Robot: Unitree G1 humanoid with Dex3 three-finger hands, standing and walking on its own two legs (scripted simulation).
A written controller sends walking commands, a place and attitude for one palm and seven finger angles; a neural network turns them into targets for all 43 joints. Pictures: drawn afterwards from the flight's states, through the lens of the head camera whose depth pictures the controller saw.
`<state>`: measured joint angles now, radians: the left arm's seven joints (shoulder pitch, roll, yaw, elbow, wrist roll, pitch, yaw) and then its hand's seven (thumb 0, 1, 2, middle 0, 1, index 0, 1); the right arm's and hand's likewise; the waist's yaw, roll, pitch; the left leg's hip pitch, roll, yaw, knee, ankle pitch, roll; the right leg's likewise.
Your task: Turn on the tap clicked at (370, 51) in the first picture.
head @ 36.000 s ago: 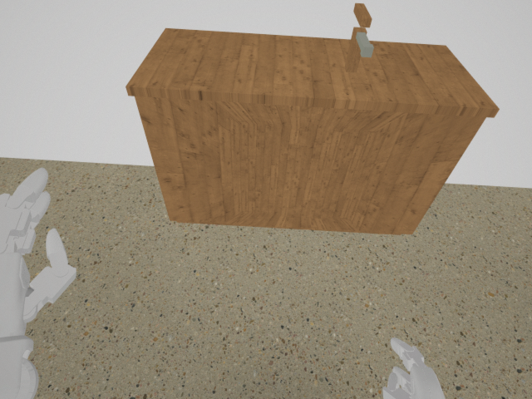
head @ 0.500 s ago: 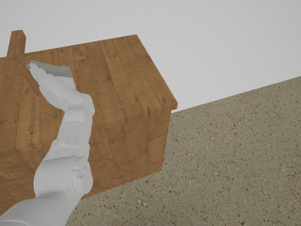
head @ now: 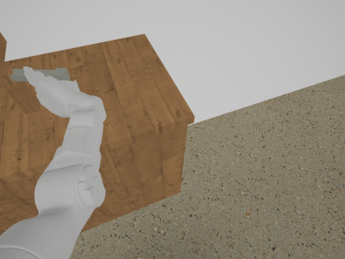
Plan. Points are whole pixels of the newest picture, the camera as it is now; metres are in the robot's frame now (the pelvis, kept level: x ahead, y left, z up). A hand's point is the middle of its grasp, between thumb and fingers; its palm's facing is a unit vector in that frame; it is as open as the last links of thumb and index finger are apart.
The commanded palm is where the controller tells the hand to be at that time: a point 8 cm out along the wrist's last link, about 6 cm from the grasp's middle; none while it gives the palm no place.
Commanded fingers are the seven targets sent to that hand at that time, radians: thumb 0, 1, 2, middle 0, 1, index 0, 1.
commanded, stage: push the lever round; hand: left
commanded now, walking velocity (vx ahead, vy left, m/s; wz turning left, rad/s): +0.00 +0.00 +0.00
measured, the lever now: (61, 76) +0.53 +0.24 +0.14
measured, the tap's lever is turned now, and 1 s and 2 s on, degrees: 66 78 78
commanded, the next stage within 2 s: lift the hand up off the lever in 0.24 s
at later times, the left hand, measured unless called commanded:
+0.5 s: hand (76, 78) +0.52 +0.21 +0.13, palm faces +0.81 -0.57 -0.13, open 7.8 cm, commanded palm +0.46 +0.22 +0.14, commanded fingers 0.00 0.90 0.90 -0.15 -0.15 -0.15 -0.15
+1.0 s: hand (72, 75) +0.50 +0.20 +0.16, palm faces +0.80 -0.58 -0.14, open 7.8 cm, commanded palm +0.45 +0.22 +0.16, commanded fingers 0.00 0.90 0.90 -0.15 -0.15 -0.15 -0.15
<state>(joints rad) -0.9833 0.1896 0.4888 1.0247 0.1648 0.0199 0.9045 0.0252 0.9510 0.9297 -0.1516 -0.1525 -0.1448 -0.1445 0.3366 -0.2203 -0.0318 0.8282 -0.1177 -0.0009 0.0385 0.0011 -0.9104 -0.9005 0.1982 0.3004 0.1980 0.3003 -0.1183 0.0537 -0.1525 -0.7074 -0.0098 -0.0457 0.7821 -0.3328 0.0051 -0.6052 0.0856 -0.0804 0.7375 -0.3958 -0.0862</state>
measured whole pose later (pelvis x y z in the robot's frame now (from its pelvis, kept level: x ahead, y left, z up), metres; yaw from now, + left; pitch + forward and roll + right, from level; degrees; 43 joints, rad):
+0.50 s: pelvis +0.02 +0.00 +0.00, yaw -1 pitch +16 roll -1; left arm -0.98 0.23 0.53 1.01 0.17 0.04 0.87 0.02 0.90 0.91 -0.15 -0.15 -0.15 -0.15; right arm 0.36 -0.23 -0.03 0.80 -0.11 0.01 0.04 0.00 -0.91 -0.90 0.20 0.30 0.20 0.30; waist -0.13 0.05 -0.16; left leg -0.69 0.00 -0.04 0.76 -0.35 0.00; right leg -0.59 0.09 -0.07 0.72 -0.40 -0.09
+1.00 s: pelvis +0.01 +0.00 +0.01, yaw +0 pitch +13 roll -1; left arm -1.00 0.18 0.48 0.97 0.16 0.12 0.88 0.02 0.90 0.90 -0.15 -0.15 -0.15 -0.15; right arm 0.31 -0.22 -0.03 0.82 -0.11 -0.01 0.03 0.00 -0.91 -0.90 0.20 0.30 0.20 0.30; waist -0.11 0.05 -0.15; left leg -0.63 -0.01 -0.04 0.72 -0.32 0.01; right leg -0.52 0.08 -0.07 0.68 -0.38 -0.08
